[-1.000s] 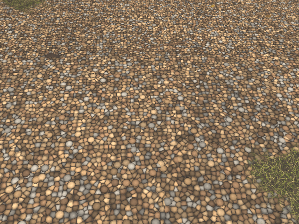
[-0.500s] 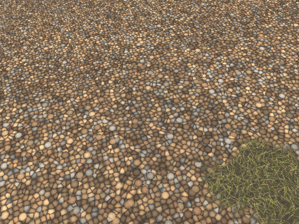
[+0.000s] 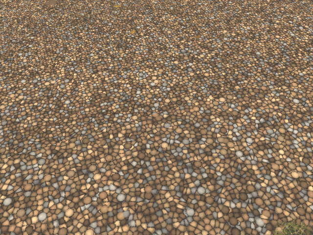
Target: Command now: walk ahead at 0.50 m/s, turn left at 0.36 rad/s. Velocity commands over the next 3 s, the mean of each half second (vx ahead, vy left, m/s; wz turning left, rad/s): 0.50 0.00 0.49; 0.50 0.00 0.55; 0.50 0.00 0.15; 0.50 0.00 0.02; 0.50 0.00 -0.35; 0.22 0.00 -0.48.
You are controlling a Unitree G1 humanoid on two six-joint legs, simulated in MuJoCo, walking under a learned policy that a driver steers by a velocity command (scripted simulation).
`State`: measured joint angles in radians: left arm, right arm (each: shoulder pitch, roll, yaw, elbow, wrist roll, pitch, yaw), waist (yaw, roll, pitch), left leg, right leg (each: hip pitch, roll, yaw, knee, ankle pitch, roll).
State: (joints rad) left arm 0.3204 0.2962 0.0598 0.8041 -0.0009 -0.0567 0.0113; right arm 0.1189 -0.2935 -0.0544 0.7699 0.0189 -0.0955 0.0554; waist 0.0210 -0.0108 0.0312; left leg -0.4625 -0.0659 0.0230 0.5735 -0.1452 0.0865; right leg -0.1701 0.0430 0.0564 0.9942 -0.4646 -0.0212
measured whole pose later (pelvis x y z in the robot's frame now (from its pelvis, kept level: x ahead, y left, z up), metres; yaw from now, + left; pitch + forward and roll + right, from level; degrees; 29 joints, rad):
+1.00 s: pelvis +0.51 +0.13 +0.00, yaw +35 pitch +1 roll -1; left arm 0.30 0.31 0.06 0.83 -0.03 -0.07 0.00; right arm 0.12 -0.29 -0.06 0.60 0.02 -0.02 0.04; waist 0.04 0.00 0.07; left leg -0.48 -0.04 0.04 0.65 -0.20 0.09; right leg -0.22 -0.07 -0.04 1.11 -0.50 0.01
